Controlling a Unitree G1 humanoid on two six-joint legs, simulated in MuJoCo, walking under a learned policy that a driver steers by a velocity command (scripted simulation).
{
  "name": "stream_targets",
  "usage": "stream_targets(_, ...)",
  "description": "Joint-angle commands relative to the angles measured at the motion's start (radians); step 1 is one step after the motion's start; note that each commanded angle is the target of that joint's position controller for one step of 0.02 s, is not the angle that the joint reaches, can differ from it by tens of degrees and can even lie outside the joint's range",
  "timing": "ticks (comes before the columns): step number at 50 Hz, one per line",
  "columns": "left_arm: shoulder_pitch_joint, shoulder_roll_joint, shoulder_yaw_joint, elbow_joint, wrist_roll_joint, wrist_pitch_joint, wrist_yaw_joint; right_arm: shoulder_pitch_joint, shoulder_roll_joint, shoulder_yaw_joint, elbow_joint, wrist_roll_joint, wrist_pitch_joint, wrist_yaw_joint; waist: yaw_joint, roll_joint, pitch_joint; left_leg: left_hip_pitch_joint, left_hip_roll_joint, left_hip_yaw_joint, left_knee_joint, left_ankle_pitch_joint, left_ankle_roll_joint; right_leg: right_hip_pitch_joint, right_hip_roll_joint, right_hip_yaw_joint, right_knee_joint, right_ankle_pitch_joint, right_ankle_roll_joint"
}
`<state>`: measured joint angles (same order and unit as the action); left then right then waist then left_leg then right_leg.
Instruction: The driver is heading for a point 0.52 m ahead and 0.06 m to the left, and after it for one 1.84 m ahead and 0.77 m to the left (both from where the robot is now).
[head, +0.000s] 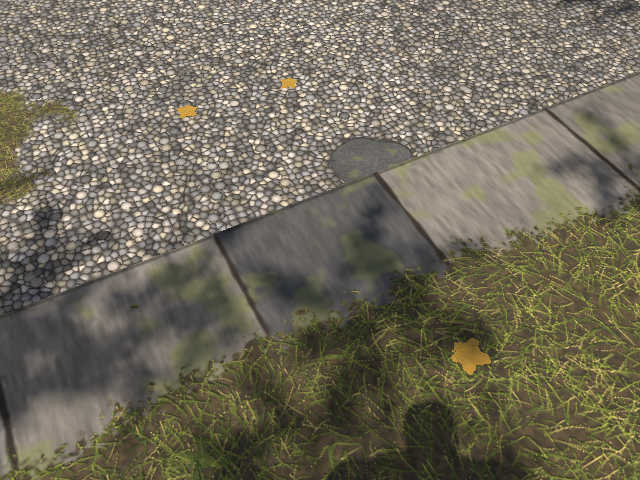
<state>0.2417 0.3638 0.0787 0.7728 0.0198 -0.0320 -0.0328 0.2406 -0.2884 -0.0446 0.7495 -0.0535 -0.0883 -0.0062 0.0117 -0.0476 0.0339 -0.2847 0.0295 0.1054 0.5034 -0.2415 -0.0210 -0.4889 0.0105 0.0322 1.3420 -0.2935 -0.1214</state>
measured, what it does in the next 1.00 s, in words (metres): walks ahead: right foot, then left foot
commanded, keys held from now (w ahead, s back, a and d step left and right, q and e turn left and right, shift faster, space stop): w+e+shift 0.10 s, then w+shift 0.12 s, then w+q+shift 0.10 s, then q+shift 0.68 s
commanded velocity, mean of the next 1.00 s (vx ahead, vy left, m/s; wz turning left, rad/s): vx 0.54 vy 0.00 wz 0.22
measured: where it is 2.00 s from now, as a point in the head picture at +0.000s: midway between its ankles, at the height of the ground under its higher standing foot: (364, 338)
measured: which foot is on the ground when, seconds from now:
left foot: down 0.00-0.30, up 0.32-0.68, down 0.70-1.00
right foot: up 0.00-0.28, down 0.30-0.70, up 0.72-1.00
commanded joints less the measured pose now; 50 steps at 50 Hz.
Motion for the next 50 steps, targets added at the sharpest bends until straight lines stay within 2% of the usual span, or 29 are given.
stream_targets(1, -0.086, -0.061, -0.032, -0.144, 0.013, 0.021, -0.033, 0.136, -0.037, -0.011, 0.030, 0.029, -0.031, 0.018, -0.021, 0.143, -0.017, 0.218, 0.284, -0.256, -0.301, 0.046, 0.098, -0.312, -0.125, 0.042, 0.012, 0.043, 0.008)
stream_targets(5, -0.205, -0.047, -0.044, -0.220, 0.010, 0.027, -0.051, 0.089, -0.055, -0.013, 0.051, 0.029, -0.053, 0.020, 0.020, 0.146, 0.056, 0.137, 0.217, 0.020, -0.369, 0.294, 0.063, -0.289, -0.120, -0.018, -0.181, 0.245, 0.006)
stream_targets(8, -0.306, -0.056, -0.061, -0.244, 0.017, 0.016, -0.068, 0.164, -0.096, -0.015, 0.086, 0.023, -0.054, 0.015, -0.006, 0.093, 0.125, 0.141, 0.186, 0.126, -0.434, 0.463, 0.065, -0.173, -0.068, -0.121, -0.468, 0.305, -0.032)
stream_targets(10, -0.312, -0.051, -0.064, -0.229, 0.022, 0.006, -0.066, 0.205, -0.143, -0.019, 0.100, 0.025, -0.047, 0.007, 0.000, 0.102, 0.112, 0.214, 0.207, 0.155, -0.408, 0.825, 0.075, -0.053, 0.003, -0.176, -0.569, 0.297, -0.068)
stream_targets(12, -0.194, 0.005, -0.043, -0.181, 0.029, -0.002, -0.045, 0.215, -0.214, -0.029, 0.106, 0.026, -0.025, -0.004, 0.077, 0.151, 0.020, 0.313, 0.242, 0.151, -0.211, 1.194, 0.091, 0.104, 0.080, -0.176, -0.612, 0.179, -0.092)
stream_targets(14, 0.165, 0.066, -0.007, -0.066, 0.036, -0.008, -0.016, 0.163, -0.254, -0.032, 0.096, 0.031, 0.008, -0.014, 0.259, 0.150, -0.138, 0.207, 0.238, 0.144, 0.279, 1.196, 0.118, 0.514, 0.102, -0.116, -0.769, 0.118, -0.126)
stream_targets(15, 0.207, 0.137, 0.019, -0.043, 0.048, -0.006, 0.004, 0.208, -0.168, -0.017, 0.083, 0.025, 0.013, -0.006, 0.216, 0.026, -0.231, -0.033, 0.149, 0.102, 0.671, 0.423, 0.115, 0.760, -0.070, 0.092, -0.736, -0.058, -0.125)
stream_targets(16, 0.163, 0.221, 0.029, -0.081, 0.059, -0.013, 0.014, 0.350, -0.034, 0.012, 0.027, 0.072, 0.007, 0.016, 0.071, -0.191, -0.424, -0.371, -0.008, -0.069, 1.052, -0.290, 0.091, 1.017, -0.419, 0.634, -0.841, -0.129, -0.212)
stream_targets(17, 0.191, 0.172, 0.034, -0.078, 0.034, -0.014, 0.023, 0.166, -0.133, -0.006, -0.003, 0.078, -0.004, 0.005, 0.163, -0.006, -0.385, -0.457, -0.013, -0.188, 1.082, -0.159, 0.101, 0.902, -0.395, 0.654, -1.003, -0.013, -0.176)
stream_targets(18, 0.135, 0.132, 0.020, -0.043, 0.031, -0.030, 0.034, 0.129, -0.108, -0.004, -0.010, 0.085, -0.007, 0.002, 0.092, 0.016, -0.164, -0.475, 0.021, -0.171, 1.015, -0.085, 0.089, 0.707, -0.379, 0.474, -1.013, 0.244, -0.162)
stream_targets(19, 0.087, 0.066, 0.002, -0.029, 0.028, -0.049, 0.029, 0.160, -0.082, 0.003, 0.024, 0.072, 0.000, 0.001, 0.026, 0.089, -0.057, -0.403, 0.059, -0.166, 0.913, -0.071, 0.080, 0.530, -0.344, 0.334, -1.015, 0.514, -0.137)
stream_targets(22, 0.039, -0.032, -0.029, -0.014, -0.001, -0.083, 0.019, 0.264, -0.035, -0.003, 0.091, 0.037, 0.064, 0.013, -0.072, 0.023, -0.013, -0.203, 0.085, -0.155, 0.754, -0.080, 0.054, 0.297, -0.281, 0.056, -1.051, 0.861, -0.059)
stream_targets(23, -0.062, -0.066, -0.022, -0.038, -0.024, -0.100, 0.011, 0.197, -0.058, -0.030, 0.075, 0.132, 0.047, -0.004, -0.060, -0.007, -0.050, -0.253, 0.108, -0.224, 0.752, -0.050, 0.044, 0.351, -0.251, 0.030, -1.063, 0.811, -0.043)
stream_targets(25, -0.120, -0.056, -0.021, -0.038, -0.024, -0.101, 0.039, 0.089, -0.055, -0.034, 0.042, 0.127, 0.037, -0.008, -0.067, 0.002, -0.025, -0.311, 0.077, -0.163, 0.673, 0.074, 0.051, 0.340, -0.172, -0.080, -1.124, 0.852, 0.029)
stream_targets(26, -0.127, -0.015, -0.013, -0.042, -0.018, -0.100, 0.055, 0.072, -0.017, -0.023, 0.005, 0.111, 0.026, 0.000, -0.085, -0.065, -0.003, -0.299, 0.077, -0.133, 0.572, 0.143, 0.038, 0.293, -0.188, -0.138, -1.129, 0.904, 0.030)
stream_targets(29, -0.071, -0.003, -0.013, -0.033, -0.018, -0.075, 0.106, -0.013, 0.018, -0.012, -0.010, 0.075, 0.000, 0.036, -0.022, 0.019, 0.011, -0.195, -0.025, 0.029, 0.219, 0.436, 0.017, 0.268, -0.075, -0.272, -1.031, 0.798, 0.082)
stream_targets(31, -0.028, 0.052, -0.004, -0.034, -0.032, -0.059, 0.128, 0.031, -0.001, -0.022, -0.020, 0.068, 0.003, 0.065, -0.029, -0.025, -0.076, -0.113, -0.098, 0.089, 0.137, 0.460, 0.021, 0.361, -0.116, -0.268, -0.887, 1.005, 0.099)
stream_targets(33, -0.104, 0.080, 0.007, -0.071, -0.044, -0.041, 0.131, 0.174, -0.083, -0.054, -0.023, 0.073, 0.030, 0.074, -0.124, -0.107, -0.157, 0.046, -0.117, 0.057, 0.151, 0.336, 0.080, 0.355, -0.172, -0.240, -0.703, 1.128, 0.116)
stream_targets(34, 0.013, 0.139, -0.002, -0.058, 0.183, -0.088, 0.043, 0.560, -0.164, -0.089, 0.118, 0.004, 0.000, 0.071, -0.236, 0.114, -0.052, 0.367, -0.072, -0.151, 0.164, 0.301, 0.100, 0.086, -0.298, -0.181, -0.611, 1.150, 0.333)
stream_targets(35, -0.083, 0.130, 0.027, -0.021, 0.113, -0.109, 0.002, 0.661, -0.173, -0.097, 0.174, -0.034, -0.015, 0.024, -0.327, 0.264, -0.166, 0.455, -0.048, -0.204, 0.055, 0.525, 0.204, 0.106, -0.113, -0.151, -0.093, 0.304, 0.367)
stream_targets(36, 0.023, -0.080, -0.021, -0.078, 0.070, -0.112, -0.032, 0.589, -0.249, -0.086, 0.165, -0.048, -0.026, 0.020, -0.166, 0.347, -0.334, 0.731, 0.098, -0.480, 0.123, 1.392, 0.424, -0.122, 0.103, -0.069, 0.224, -0.440, 0.455)
stream_targets(37, 0.131, -0.135, -0.042, -0.161, 0.021, -0.117, -0.041, 0.457, -0.299, -0.102, 0.121, -0.044, -0.043, 0.035, -0.095, 0.281, -0.443, 0.787, 0.289, -0.790, 0.055, 1.317, 0.565, -0.271, 0.081, 0.196, 0.249, -0.449, 0.419)
stream_targets(38, -0.082, 0.054, -0.003, -0.185, -0.010, -0.109, -0.015, 0.274, -0.208, -0.092, 0.068, -0.022, -0.063, 0.039, -0.129, 0.059, -0.134, 0.485, 0.254, -0.756, -0.016, 0.913, 0.471, -0.399, 0.054, 0.193, 0.200, -0.426, 0.354)
stream_targets(39, -0.069, 0.090, 0.008, -0.202, 0.021, -0.082, 0.020, 0.124, -0.165, -0.081, 0.022, 0.009, -0.062, 0.035, -0.053, 0.004, -0.141, 0.271, 0.190, -0.684, -0.118, 0.609, 0.435, -0.267, 0.024, 0.161, 0.091, -0.377, 0.282)
stream_targets(40, 0.002, 0.074, 0.003, -0.193, 0.075, -0.058, 0.050, 0.006, -0.114, -0.058, -0.008, 0.037, -0.050, 0.042, 0.026, 0.005, -0.116, 0.040, 0.126, -0.644, -0.214, 0.470, 0.424, -0.113, -0.027, 0.152, -0.010, -0.324, 0.240)
stream_targets(41, 0.037, 0.039, -0.011, -0.185, 0.097, -0.049, 0.066, -0.037, -0.109, -0.042, -0.030, 0.043, -0.038, 0.058, 0.075, 0.058, -0.081, -0.152, 0.096, -0.642, -0.268, 0.457, 0.420, 0.032, -0.060, 0.148, -0.088, -0.327, 0.220)
stream_targets(44, 0.079, 0.005, -0.034, -0.171, 0.035, -0.016, 0.057, -0.031, -0.179, -0.067, -0.074, 0.014, -0.052, 0.078, 0.087, -0.019, -0.103, -0.241, 0.004, -0.569, -0.295, 0.316, 0.348, 0.206, -0.054, 0.070, -0.309, -0.143, 0.228)
stream_targets(47, -0.018, -0.005, -0.040, -0.180, 0.025, 0.011, 0.055, 0.027, -0.191, -0.078, -0.104, 0.024, -0.059, 0.064, 0.028, 0.054, -0.085, -0.145, -0.028, -0.599, -0.278, 0.049, 0.290, 0.229, -0.022, 0.079, -0.518, -0.064, 0.237)
stream_targets(50, -0.074, 0.029, -0.024, -0.174, 0.017, -0.011, 0.062, 0.053, -0.159, -0.074, -0.162, 0.043, -0.036, 0.063, -0.017, 0.121, -0.068, -0.010, 0.016, -0.719, -0.240, -0.077, 0.291, 0.185, -0.005, 0.102, -0.694, -0.047, 0.221)
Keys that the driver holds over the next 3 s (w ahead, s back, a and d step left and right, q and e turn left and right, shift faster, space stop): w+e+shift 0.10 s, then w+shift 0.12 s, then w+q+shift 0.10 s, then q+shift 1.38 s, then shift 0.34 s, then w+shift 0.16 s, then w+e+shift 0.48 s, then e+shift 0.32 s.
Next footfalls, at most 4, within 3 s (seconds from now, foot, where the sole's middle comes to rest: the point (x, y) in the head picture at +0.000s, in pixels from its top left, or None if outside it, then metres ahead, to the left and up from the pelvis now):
0.30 right None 0.43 -0.11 -0.77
0.70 left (348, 343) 0.77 -0.03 -0.77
1.08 right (434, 332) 0.80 -0.23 -0.77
1.48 left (329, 362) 0.72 0.02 -0.77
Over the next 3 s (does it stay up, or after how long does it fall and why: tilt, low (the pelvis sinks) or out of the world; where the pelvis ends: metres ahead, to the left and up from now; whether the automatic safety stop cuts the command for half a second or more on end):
stays up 1.03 0.16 -0.01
